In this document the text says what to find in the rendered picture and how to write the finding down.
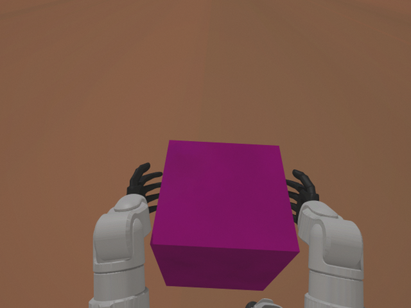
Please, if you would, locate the robot left forearm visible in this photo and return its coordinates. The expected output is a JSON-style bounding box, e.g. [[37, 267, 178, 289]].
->
[[89, 194, 152, 308]]

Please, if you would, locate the robot left hand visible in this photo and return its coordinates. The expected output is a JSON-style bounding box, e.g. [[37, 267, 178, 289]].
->
[[127, 162, 162, 213]]

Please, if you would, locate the robot right hand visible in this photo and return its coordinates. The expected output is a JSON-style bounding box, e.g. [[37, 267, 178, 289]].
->
[[286, 169, 319, 224]]

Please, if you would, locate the robot right forearm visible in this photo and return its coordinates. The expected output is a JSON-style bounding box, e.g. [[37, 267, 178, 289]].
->
[[297, 200, 365, 308]]

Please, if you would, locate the carton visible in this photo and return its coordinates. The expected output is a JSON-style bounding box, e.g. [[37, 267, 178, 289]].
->
[[150, 140, 300, 291]]

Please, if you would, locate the right robot shin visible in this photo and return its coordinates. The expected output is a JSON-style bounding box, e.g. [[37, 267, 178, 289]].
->
[[256, 298, 274, 305]]

